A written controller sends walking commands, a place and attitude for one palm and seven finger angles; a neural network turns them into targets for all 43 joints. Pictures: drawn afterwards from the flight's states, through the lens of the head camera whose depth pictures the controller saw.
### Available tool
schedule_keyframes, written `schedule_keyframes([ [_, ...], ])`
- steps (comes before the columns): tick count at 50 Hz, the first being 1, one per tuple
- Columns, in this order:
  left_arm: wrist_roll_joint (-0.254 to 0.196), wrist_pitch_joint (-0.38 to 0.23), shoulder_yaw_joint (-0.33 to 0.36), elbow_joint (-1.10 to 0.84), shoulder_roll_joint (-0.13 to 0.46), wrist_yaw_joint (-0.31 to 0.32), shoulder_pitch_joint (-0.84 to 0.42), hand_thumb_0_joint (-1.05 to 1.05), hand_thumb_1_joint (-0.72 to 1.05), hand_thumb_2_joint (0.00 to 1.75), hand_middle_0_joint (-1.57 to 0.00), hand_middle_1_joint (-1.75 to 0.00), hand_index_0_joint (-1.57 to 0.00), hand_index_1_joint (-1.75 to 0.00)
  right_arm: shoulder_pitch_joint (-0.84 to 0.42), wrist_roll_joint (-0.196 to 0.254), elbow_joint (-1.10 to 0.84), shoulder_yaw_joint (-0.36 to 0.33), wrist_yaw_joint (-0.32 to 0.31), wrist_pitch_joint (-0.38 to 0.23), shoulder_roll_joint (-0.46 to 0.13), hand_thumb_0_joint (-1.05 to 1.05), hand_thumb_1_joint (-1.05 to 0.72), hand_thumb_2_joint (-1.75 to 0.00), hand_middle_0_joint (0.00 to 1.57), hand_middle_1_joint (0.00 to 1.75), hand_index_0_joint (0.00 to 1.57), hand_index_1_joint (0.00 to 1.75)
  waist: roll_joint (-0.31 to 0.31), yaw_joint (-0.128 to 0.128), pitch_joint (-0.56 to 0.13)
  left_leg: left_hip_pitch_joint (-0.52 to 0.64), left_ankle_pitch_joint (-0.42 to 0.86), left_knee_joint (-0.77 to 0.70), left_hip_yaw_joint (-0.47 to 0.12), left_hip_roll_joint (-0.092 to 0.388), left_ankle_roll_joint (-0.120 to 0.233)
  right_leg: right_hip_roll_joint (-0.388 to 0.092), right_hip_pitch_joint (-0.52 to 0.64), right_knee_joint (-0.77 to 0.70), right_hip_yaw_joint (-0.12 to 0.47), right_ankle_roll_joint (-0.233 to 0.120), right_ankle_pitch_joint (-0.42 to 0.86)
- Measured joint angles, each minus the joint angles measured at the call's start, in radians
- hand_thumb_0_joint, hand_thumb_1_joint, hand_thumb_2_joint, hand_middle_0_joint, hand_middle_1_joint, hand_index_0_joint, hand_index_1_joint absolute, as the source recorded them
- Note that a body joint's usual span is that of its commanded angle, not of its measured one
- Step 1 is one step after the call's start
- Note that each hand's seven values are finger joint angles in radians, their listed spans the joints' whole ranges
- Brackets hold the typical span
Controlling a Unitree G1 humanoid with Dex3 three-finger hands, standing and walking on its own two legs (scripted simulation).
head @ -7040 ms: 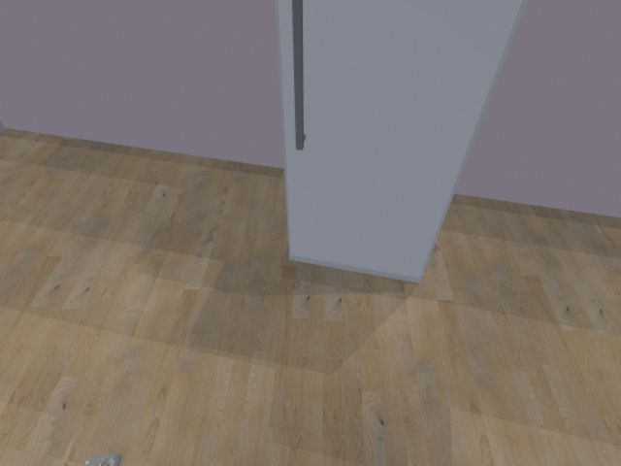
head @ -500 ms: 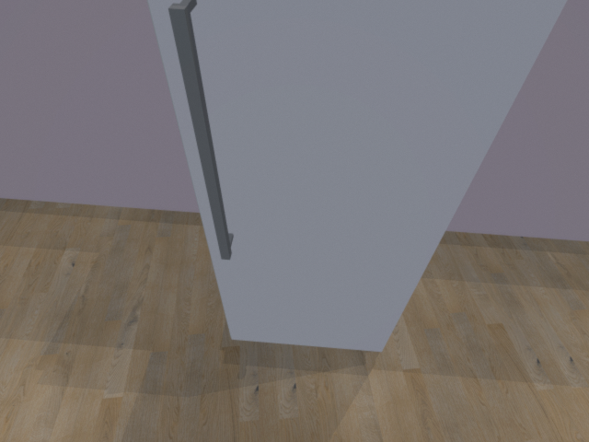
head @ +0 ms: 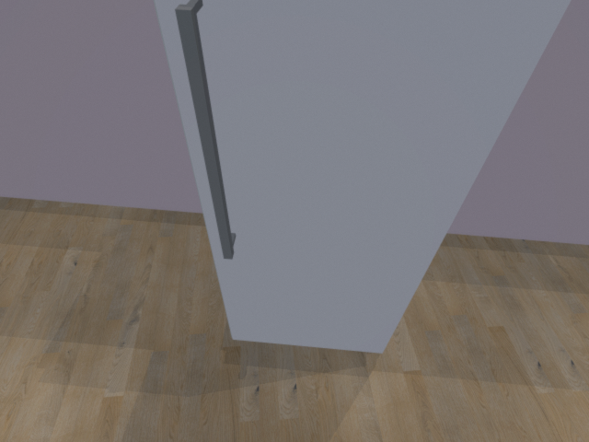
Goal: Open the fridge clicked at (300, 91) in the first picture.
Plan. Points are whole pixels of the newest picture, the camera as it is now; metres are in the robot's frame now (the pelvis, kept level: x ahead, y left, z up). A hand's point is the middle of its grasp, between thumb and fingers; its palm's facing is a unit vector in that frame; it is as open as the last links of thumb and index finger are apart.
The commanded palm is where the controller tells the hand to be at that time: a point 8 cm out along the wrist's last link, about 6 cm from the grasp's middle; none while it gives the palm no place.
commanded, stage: look again from close up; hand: left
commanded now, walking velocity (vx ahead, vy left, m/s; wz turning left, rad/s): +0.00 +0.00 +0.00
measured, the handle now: (216, 160) +0.51 +0.18 +0.10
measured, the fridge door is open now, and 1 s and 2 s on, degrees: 0 0 0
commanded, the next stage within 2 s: raise the hand to about handle height in 1.46 s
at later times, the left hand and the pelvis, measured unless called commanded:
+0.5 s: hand out of the picture -0.02 +0.19 -0.18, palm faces +0.03 -0.98 -0.20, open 7.4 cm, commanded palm none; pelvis -0.01 +0.01 +0.00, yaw +0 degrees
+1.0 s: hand out of the picture -0.03 +0.19 -0.18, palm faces +0.04 -0.98 -0.19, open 7.4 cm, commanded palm none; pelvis -0.01 +0.01 +0.00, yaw +0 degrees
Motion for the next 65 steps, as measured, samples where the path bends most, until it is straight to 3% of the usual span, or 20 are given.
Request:
schedule_keyframes([
  [65,0.002,0.003,0.004,0.014,-0.025,0.003,0.026,0.0,0.91,0.89,-0.2,-0.3,-0.2,-0.3,0.024,0.001,-0.001,-0.009,-0.003,-0.001,0.029,0.01,-0.91,-0.89,0.2,0.29,0.2,0.3,-0.006,0.002,0.006,-0.023,0.015,0.007,-0.004,-0.013,0.016,-0.013,-0.018,0.004,-0.004,0.015,0.015],
])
